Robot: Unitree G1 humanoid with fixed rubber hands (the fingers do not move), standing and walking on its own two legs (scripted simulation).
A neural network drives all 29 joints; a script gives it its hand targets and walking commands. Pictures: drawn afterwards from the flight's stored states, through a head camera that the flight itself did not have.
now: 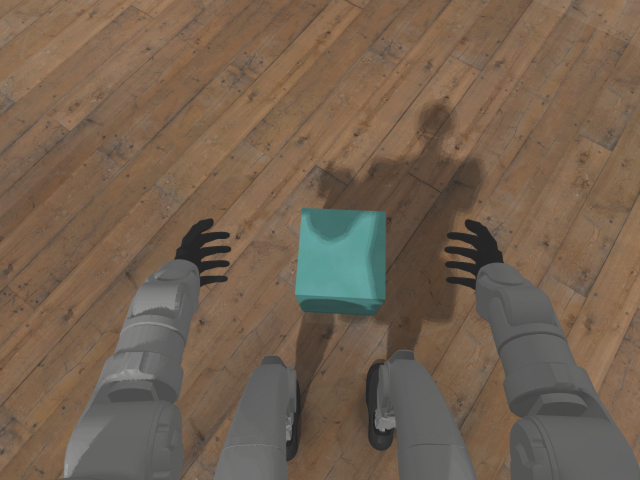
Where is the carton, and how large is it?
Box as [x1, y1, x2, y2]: [295, 208, 385, 315]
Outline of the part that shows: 302,208 295,295 302,311 373,315 384,300 385,296 385,212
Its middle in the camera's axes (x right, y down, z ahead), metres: +0.05 +0.08 +1.01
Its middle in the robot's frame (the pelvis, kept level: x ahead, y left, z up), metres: +0.49 -0.01 -0.56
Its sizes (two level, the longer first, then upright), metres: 0.210 0.200 0.250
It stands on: the floor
